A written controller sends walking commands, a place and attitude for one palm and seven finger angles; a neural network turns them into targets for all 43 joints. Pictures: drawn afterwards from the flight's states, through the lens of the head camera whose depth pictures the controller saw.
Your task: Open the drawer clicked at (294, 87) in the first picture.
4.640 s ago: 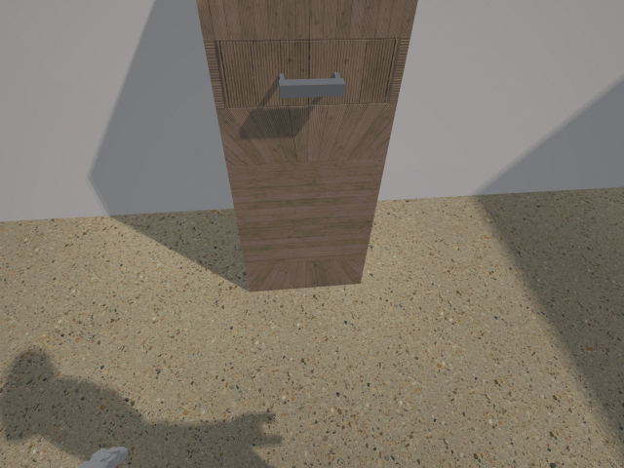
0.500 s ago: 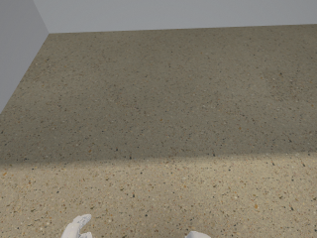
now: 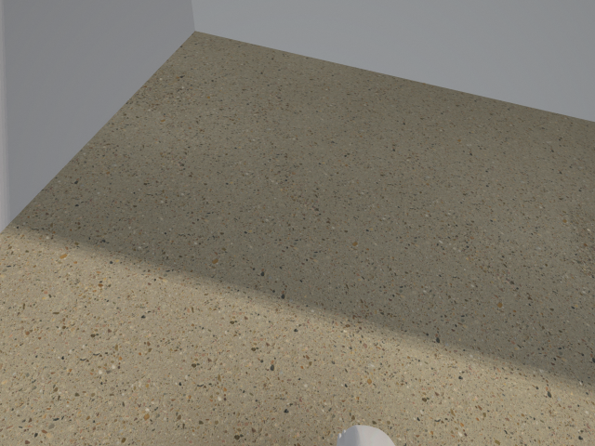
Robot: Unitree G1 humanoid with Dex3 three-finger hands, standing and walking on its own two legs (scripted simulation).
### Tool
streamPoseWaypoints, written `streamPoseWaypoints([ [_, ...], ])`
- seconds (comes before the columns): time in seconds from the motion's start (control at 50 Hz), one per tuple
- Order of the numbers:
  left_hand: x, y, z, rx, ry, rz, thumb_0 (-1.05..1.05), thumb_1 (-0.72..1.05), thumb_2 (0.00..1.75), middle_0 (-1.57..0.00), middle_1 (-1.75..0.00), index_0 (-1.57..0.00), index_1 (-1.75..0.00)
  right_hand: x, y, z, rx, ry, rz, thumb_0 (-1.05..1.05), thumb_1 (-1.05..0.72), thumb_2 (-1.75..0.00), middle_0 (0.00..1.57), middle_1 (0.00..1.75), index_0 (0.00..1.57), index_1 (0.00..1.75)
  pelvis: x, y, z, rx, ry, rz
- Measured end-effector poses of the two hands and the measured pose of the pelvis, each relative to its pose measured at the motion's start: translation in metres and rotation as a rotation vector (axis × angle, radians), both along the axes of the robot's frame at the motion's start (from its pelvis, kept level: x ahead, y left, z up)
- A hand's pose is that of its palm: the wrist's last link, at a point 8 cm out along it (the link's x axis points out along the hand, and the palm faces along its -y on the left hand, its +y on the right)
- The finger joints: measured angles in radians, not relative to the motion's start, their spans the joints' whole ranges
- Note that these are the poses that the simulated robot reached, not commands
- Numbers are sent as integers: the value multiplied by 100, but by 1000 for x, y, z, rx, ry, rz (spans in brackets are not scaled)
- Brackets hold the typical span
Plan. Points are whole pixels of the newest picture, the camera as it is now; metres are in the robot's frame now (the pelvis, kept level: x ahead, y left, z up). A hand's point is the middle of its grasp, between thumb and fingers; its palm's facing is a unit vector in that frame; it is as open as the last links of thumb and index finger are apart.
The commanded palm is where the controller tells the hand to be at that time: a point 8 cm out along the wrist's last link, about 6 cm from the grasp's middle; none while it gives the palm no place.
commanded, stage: turn to face it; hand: left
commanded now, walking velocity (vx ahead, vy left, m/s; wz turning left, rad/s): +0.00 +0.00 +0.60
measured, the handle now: out of the picture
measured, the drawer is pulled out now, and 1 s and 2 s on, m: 0.00 0.00 0.00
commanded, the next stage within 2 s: none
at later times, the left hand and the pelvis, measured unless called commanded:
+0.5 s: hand out of the picture +0.02 +0.16 -0.15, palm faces +0.32 -0.91 -0.27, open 7.4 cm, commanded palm none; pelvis -0.04 -0.06 +0.00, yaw +18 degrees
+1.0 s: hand out of the picture -0.18 +0.16 -0.18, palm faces +0.63 -0.74 -0.24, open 7.4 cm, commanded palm none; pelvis -0.08 -0.03 +0.00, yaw +37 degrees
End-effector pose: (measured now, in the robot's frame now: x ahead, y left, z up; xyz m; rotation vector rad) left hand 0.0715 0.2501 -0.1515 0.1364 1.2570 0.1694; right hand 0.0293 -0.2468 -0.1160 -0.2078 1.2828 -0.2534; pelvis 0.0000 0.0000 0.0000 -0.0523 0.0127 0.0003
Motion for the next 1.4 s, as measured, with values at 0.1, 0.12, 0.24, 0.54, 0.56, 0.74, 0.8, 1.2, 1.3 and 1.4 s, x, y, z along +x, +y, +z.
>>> streamPoseWaypoints([
  [0.1, -18, 18, 14, 32, -6, 65, 1, 91, 90, -20, -30, -20, -30, 14, 2, 7, 2, 2, 64, 0, -91, -90, 20, 30, 20, 30, -2, 2, 8, -8, 6, 56],
  [0.12, -21, 19, 15, 36, -11, 77, 1, 91, 90, -20, -30, -20, -30, 16, 2, 8, 3, 0, 75, 0, -91, -90, 20, 30, 20, 30, -3, 2, 9, -8, 6, 68],
  [0.24, -28, 11, 21, 42, -59, 128, 1, 91, 90, -20, -30, -20, -30, 32, -7, 7, 12, -21, 140, 0, -90, -89, 20, 30, 21, 30, -11, -9, 9, 0, 2, 140],
  [0.54, -100, -58, 42, 109, -120, 290, 1, 90, 90, -21, -30, -20, -30, 70, -58, -20, 75, -37, 320, 0, -91, -90, 20, 30, 20, 30, -37, -69, 1, 58, -9, 342],
  [0.56, -110, -61, 44, 111, -108, 308, 1, 90, 90, -21, -30, -20, -30, 73, -59, -18, 78, -36, 337, 0, -91, -90, 20, 30, 20, 30, -38, -71, 3, 64, -12, 356],
  [0.74, -183, -78, 37, 93, -37, 456, 1, 90, 90, -21, -30, -20, -30, 94, -42, -13, 65, 17, 500, 0, -91, -90, 20, 30, 20, 30, -48, -73, 5, 84, -11, 499],
  [0.8, -212, -78, 27, 69, -4, 512, 1, 90, 90, -21, -30, -20, -30, 108, -18, -12, 53, 9, 574, 0, -91, -90, 19, 30, 20, 30, -56, -65, 2, 79, -3, 539],
  [1.2, -262, -26, 29, 97, -88, 718, 1, 91, 90, -20, -30, -20, -30, 115, 80, 4, 65, -91, 816, 0, -90, -89, 20, 30, 21, 30, -86, -35, 5, 31, -5, 751],
  [1.3, -243, -30, 40, 143, -158, 734, 1, 91, 90, -20, -30, -20, -30, 112, 65, -11, 81, -34, 829, 0, -90, -89, 20, 30, 21, 30, -80, -48, 2, 41, 1, 809],
  [1.4, -245, -55, 46, 192, -182, 764, 1, 90, 90, -21, -30, -20, -30, 122, 49, -30, 94, 9, 854, 0, -90, -89, 20, 30, 21, 30, -74, -65, -6, 55, 1, 871],
])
